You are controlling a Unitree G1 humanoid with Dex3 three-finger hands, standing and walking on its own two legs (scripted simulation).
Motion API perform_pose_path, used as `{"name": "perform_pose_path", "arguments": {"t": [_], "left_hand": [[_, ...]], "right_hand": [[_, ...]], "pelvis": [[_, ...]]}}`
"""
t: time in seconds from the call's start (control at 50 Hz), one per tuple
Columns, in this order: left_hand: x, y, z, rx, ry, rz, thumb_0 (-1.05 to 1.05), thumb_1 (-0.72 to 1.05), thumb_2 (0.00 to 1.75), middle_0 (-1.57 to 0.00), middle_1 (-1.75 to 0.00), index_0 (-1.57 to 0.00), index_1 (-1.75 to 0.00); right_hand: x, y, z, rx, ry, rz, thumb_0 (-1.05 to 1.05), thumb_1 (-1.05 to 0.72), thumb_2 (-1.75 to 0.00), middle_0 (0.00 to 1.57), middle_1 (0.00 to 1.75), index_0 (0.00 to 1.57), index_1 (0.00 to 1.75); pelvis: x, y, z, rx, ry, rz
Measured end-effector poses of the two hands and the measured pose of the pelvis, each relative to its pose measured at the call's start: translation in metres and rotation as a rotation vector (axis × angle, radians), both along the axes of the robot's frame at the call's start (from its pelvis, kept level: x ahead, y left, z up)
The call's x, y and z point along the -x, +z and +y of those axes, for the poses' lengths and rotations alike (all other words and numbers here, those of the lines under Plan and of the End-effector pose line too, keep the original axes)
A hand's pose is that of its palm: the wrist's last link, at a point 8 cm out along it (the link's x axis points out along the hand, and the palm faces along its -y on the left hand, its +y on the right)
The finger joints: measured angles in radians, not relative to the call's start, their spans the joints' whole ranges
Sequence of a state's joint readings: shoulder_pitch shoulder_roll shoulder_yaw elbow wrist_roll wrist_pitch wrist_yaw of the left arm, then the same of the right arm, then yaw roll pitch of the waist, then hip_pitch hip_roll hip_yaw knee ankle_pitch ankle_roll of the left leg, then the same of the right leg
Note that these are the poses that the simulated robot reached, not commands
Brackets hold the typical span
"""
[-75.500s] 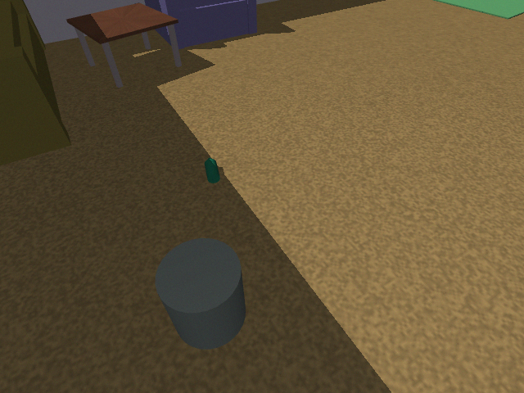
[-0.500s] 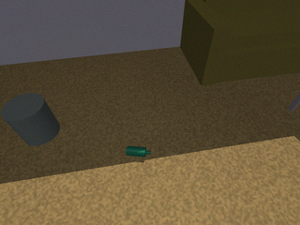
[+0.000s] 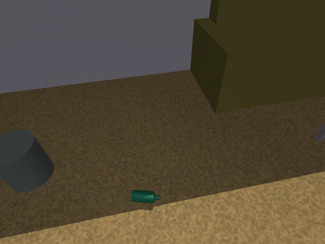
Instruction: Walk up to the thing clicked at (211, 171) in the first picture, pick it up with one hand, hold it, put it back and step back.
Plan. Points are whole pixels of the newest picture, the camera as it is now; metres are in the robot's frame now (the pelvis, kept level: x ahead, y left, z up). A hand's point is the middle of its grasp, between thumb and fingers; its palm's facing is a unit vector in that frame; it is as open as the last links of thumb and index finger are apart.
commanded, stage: walk up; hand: left
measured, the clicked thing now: (146, 196) +0.62 +0.16 -0.73
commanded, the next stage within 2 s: none
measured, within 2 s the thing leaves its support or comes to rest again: neither
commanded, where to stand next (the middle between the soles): +0.24 -0.06 m, yaw +1 degrees
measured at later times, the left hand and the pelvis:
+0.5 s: hand out of the picture +0.16 +0.25 -0.17, palm faces +0.05 -0.94 -0.33, open 7.4 cm; pelvis +0.15 -0.01 -0.02, yaw +4 degrees
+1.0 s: hand (92, 232) +0.23 +0.24 -0.16, palm faces +0.02 -0.91 -0.40, open 7.4 cm; pelvis +0.16 -0.04 -0.02, yaw +4 degrees
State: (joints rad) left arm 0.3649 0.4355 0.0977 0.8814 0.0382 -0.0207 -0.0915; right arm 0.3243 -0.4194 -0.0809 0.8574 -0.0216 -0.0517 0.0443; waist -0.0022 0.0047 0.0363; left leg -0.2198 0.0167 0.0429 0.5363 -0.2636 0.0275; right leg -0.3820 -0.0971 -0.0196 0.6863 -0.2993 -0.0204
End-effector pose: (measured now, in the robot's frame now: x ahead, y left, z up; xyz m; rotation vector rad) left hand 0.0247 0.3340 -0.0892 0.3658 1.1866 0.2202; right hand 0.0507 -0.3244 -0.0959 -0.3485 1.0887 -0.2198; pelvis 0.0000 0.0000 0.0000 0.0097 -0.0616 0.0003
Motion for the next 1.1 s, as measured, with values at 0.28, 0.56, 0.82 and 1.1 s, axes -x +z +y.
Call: {"name": "perform_pose_path", "arguments": {"t": [0.28,0.56,0.82,1.1], "left_hand": [[-0.034,0.001,-0.048,0.010,0.108,0.041,0.01,0.90,0.90,-0.20,-0.30,-0.20,-0.30],[-0.156,-0.046,-0.038,0.077,0.066,0.027,0.01,0.90,0.90,-0.20,-0.30,-0.20,-0.30],[-0.194,-0.029,-0.055,-0.017,0.043,-0.017,0.01,0.90,0.90,-0.20,-0.30,-0.20,-0.30],[-0.205,-0.028,-0.062,0.027,0.040,-0.059,0.01,0.90,0.90,-0.20,-0.30,-0.20,-0.30]], "right_hand": [[-0.127,-0.006,-0.014,-0.037,0.116,0.036,0.01,-0.91,-0.90,0.20,0.30,0.20,0.30],[-0.221,0.005,0.018,0.037,0.112,-0.035,0.01,-0.90,-0.90,0.20,0.30,0.21,0.30],[-0.234,-0.028,-0.020,0.001,0.068,0.007,0.01,-0.90,-0.90,0.20,0.30,0.21,0.30],[-0.178,-0.026,-0.014,-0.016,0.055,0.160,0.01,-0.91,-0.90,0.20,0.30,0.20,0.30]], "pelvis": [[-0.090,0.004,-0.028,0.016,0.040,0.017],[-0.157,-0.010,-0.010,0.015,0.064,0.010],[-0.165,-0.020,-0.041,0.022,0.058,0.011],[-0.155,-0.008,-0.040,0.005,0.070,0.019]]}}
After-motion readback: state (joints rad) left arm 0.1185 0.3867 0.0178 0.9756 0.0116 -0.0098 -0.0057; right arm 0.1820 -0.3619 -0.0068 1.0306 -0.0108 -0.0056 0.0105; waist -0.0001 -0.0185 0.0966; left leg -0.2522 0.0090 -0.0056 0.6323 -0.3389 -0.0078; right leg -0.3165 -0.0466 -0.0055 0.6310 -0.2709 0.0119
